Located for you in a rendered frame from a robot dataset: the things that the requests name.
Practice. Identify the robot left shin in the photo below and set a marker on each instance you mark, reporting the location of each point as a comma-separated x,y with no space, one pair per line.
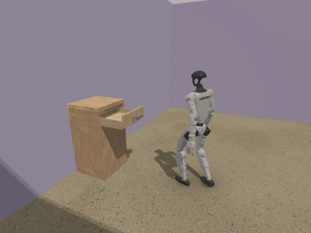
181,163

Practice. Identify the right robot upper arm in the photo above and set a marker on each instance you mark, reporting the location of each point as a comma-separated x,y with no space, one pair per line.
212,103

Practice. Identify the robot right forearm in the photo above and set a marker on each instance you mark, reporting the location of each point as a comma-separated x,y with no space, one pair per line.
207,120

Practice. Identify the robot left forearm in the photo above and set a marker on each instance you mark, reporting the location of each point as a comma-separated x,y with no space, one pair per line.
192,130

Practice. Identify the left robot upper arm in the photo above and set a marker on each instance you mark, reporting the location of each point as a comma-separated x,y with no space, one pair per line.
190,101

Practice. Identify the robot left hand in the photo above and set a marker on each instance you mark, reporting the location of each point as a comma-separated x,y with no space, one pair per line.
190,147

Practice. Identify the cabinet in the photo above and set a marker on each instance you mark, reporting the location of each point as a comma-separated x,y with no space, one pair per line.
99,150

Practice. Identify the handle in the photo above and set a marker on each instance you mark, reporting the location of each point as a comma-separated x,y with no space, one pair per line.
137,117

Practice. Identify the right robot thigh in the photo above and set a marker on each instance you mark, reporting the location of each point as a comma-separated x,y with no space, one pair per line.
199,143

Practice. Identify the drawer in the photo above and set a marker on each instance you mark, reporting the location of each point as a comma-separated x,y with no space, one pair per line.
120,118

